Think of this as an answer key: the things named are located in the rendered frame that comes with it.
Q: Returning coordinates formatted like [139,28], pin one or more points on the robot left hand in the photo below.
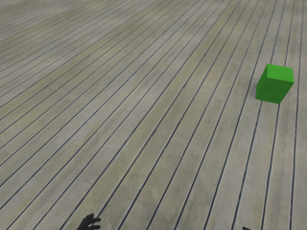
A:
[89,219]

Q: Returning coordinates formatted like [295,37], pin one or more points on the carton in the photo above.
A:
[274,84]

